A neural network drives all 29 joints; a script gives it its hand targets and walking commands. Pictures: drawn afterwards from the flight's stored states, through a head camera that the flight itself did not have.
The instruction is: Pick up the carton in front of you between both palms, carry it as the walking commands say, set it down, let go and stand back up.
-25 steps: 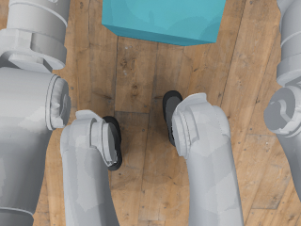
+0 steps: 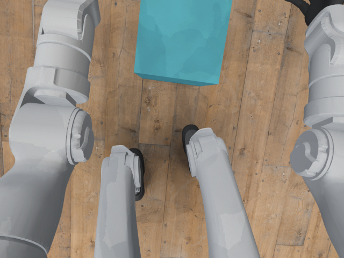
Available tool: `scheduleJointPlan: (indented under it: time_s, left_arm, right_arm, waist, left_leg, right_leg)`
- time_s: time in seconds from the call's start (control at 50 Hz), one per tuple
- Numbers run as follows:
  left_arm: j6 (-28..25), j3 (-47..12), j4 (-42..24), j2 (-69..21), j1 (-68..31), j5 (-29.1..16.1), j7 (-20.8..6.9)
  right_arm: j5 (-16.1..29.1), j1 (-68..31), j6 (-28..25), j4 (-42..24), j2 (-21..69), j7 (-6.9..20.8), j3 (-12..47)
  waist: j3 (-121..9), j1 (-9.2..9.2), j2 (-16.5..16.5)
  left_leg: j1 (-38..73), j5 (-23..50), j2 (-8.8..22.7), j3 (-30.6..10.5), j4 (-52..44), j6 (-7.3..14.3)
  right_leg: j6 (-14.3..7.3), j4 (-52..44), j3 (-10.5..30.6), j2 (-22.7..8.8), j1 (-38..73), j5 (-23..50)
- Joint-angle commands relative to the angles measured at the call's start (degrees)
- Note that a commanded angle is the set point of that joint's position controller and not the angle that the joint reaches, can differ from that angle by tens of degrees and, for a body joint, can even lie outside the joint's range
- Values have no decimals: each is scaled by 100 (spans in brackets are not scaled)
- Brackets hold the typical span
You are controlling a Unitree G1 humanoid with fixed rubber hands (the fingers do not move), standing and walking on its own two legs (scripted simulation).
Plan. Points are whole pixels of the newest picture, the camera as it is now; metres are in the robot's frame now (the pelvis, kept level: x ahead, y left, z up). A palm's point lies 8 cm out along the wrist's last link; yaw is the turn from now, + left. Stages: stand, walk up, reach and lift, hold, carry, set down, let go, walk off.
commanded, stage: set down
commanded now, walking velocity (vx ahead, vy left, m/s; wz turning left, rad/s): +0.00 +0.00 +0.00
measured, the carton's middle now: (178, 46) +0.52 -0.11 -0.39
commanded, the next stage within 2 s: let go in 0.32 s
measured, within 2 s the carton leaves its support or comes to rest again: neither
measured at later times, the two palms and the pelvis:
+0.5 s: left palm out of the picture +0.58 +0.07 +0.03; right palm out of the picture +0.47 -0.32 +0.03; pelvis +0.03 +0.00 +0.13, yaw -1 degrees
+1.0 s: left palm out of the picture +0.40 +0.15 +0.13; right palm out of the picture +0.31 -0.28 +0.15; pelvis +0.09 -0.01 +0.23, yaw -3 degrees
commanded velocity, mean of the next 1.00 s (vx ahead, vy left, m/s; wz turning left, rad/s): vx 0.00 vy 0.00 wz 0.00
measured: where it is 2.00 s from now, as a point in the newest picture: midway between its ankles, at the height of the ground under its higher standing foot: (165, 171)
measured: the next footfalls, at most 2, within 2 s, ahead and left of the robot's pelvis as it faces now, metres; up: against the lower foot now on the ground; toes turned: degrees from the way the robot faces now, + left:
none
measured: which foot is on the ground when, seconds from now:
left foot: down 0.00-1.00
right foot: down 0.00-1.00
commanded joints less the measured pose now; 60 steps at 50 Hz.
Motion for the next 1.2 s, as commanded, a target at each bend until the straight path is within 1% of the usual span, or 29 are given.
scheduleJointPlan:
  time_s: [0.0,0.06,0.08,0.12,0.14,0.16,0.18,0.2,0.28,0.3,0.32,0.4,0.44,0.5,0.6,0.62,0.64,0.7,0.78,0.84,0.88,0.96,0.98,1.04,1.06,1.08,1.1,1.14,1.18]
  left_arm:
    - [-54,111,-1117,504,-1555,84,16]
    - [-125,297,-461,477,-1218,198,-109]
    - [-155,65,-977,206,-1205,58,-160]
    - [-117,50,-620,162,-1005,112,-187]
    - [-139,219,-610,326,-1096,216,-169]
    - [-171,175,-603,67,-1004,269,-210]
    - [-234,242,-926,43,-966,264,-240]
    - [-310,209,-888,41,-718,259,-207]
    - [-297,476,-687,74,-813,458,-158]
    - [-263,337,-759,131,-743,486,-172]
    - [-218,376,-698,3,-702,361,-166]
    - [-274,614,-707,-315,28,720,-81]
    - [-355,734,-889,-636,644,760,32]
    - [-368,759,-1183,-1112,1712,1002,192]
    - [-712,575,-2302,-1482,2727,901,292]
    - [-766,439,-2420,-1390,2729,872,297]
    - [-847,476,-2766,-1223,3165,911,316]
    - [-971,470,-2946,-1172,4156,853,219]
    - [-1135,294,-2652,-1234,5071,745,23]
    - [-1325,517,-2565,-925,5862,918,-74]
    - [-1444,316,-2702,-994,6011,758,-165]
    - [-1649,103,-2303,-890,6731,529,-328]
    - [-1631,265,-2500,-815,7164,707,-308]
    - [-1808,74,-2491,-759,7730,480,-450]
    - [-1766,157,-2386,-656,7750,496,-486]
    - [-1807,332,-2797,-420,7823,636,-500]
    - [-1783,8,-2756,-673,8094,505,-553]
    - [-1752,73,-2539,-647,8702,453,-637]
    - [-1887,-157,-2922,-342,8499,351,-660]
  right_arm:
    - [94,-998,0,-868,-971,64,-17]
    - [-158,-693,-62,-829,-504,33,-172]
    - [-326,-802,-171,-923,-888,46,-301]
    - [-128,-688,-76,-737,-552,136,-142]
    - [-243,-491,-106,-612,-617,161,-269]
    - [-291,-382,-81,-439,-554,157,-275]
    - [-409,-373,-226,-780,-704,163,-524]
    - [-336,-161,-269,-610,-434,218,-210]
    - [-515,-457,-350,-921,-648,300,-434]
    - [-462,-402,-263,-435,-538,351,-331]
    - [-520,-534,-278,-834,-627,382,-559]
    - [-686,33,-331,-784,-474,563,-415]
    - [-927,831,-367,-550,-389,674,-262]
    - [-1081,1461,-395,-863,-231,839,-131]
    - [-1111,2601,-689,-1690,-176,906,354]
    - [-1044,2770,-731,-1684,-185,915,240]
    - [-1040,3034,-811,-1786,-271,901,342]
    - [-917,3929,-851,-2241,-378,887,621]
    - [-715,5038,-1060,-2050,-90,940,877]
    - [-704,5365,-1190,-2235,-74,835,936]
    - [-549,6097,-1272,-2218,121,814,1241]
    - [-288,6697,-1405,-2430,416,705,1756]
    - [-425,7096,-1381,-2456,149,675,1405]
    - [-344,7436,-1419,-2944,297,611,2030]
    - [-327,7506,-1399,-2844,315,571,1913]
    - [-252,7678,-1427,-2872,217,551,2005]
    - [-317,7791,-1409,-2949,191,529,1927]
    - [-428,8121,-1341,-2795,222,444,1948]
    - [-497,8301,-1395,-2999,328,427,1934]
  waist:
    - [-7629,-286,582]
    - [-6680,-489,-10]
    - [-6919,-595,415]
    - [-7010,-315,500]
    - [-6503,-604,355]
    - [-6392,-399,674]
    - [-6558,-631,719]
    - [-6846,-407,568]
    - [-6682,-448,304]
    - [-6281,-196,453]
    - [-6586,-422,212]
    - [-6778,-122,407]
    - [-6784,-284,173]
    - [-6391,133,73]
    - [-5794,62,-134]
    - [-5651,-187,-235]
    - [-6002,17,-208]
    - [-5770,89,-577]
    - [-4773,125,-337]
    - [-4168,573,-284]
    - [-3890,314,-502]
    - [-3033,496,-603]
    - [-2955,480,-203]
    - [-2426,728,-544]
    - [-2146,597,-482]
    - [-1916,834,-534]
    - [-1919,593,-313]
    - [-1581,859,-183]
    - [-1682,597,-421]
  left_leg:
    - [2656,1436,-334,662,-1292,-66]
    - [2174,1230,-409,605,-1601,38]
    - [2634,1579,-343,437,-1668,-30]
    - [3054,1747,-350,483,-2030,-85]
    - [2976,1415,-293,496,-2176,-42]
    - [3097,1578,-362,603,-2310,-139]
    - [3307,1656,-286,463,-2231,-134]
    - [3583,1824,-350,393,-2470,-103]
    - [3804,2085,-242,345,-2695,-88]
    - [3347,1909,-226,289,-3063,-102]
    - [3808,1824,-179,265,-3185,-61]
    - [4257,2473,-283,390,-3566,-163]
    - [4805,2817,-269,285,-3871,-167]
    - [5304,3473,-225,199,-4186,-124]
    - [5007,2992,-248,309,-4890,-203]
    - [5125,2963,-165,189,-4974,-121]
    - [5095,3200,-204,242,-5073,-185]
    - [5303,2362,-202,360,-5318,-110]
    - [5999,2146,-115,347,-5689,-28]
    - [6109,2131,31,257,-6030,14]
    - [6179,2143,8,241,-6122,47]
    - [7163,1819,33,238,-6476,179]
    - [7452,1692,70,133,-6567,133]
    - [7873,1849,162,134,-6813,196]
    - [7918,2045,146,181,-6935,192]
    - [8249,1841,97,233,-6997,172]
    - [8616,2143,176,206,-7057,118]
    - [8765,2476,194,174,-7218,105]
    - [9033,2911,280,-2,-7423,210]
  right_leg:
    - [122,-878,-701,223,5694,3089]
    - [264,-1348,-614,257,5940,3197]
    - [157,-1299,-611,166,5720,3289]
    - [188,-1631,-653,213,5956,3338]
    - [203,-1847,-657,209,5691,3105]
    - [161,-2010,-576,212,5777,3133]
    - [174,-2019,-571,150,5620,3145]
    - [167,-2012,-640,231,6106,3273]
    - [216,-2496,-617,250,6180,3658]
    - [145,-2521,-549,103,6105,3520]
    - [217,-2708,-714,142,6304,3383]
    - [137,-3006,-589,212,7118,3896]
    - [102,-3243,-661,256,7490,3989]
    - [148,-3538,-582,194,7321,4053]
    - [-4,-4146,-329,129,8645,4319]
    - [-20,-4154,-325,121,8833,4412]
    - [-51,-4170,-229,100,9387,4668]
    - [-20,-4457,-9,38,10470,4494]
    - [-18,-4962,-89,57,10138,3622]
    - [8,-5229,82,-48,10288,3458]
    - [2,-5329,174,-48,10627,3907]
    - [114,-5775,47,-3,10653,2882]
    - [96,-5770,30,6,10575,2542]
    - [126,-6111,9,-19,11049,2460]
    - [146,-6214,7,-32,10974,2802]
    - [193,-6384,10,-73,11099,2413]
    - [125,-6448,15,-14,11173,2756]
    - [92,-6557,44,-25,11378,2930]
    - [70,-6546,-70,106,11436,3245]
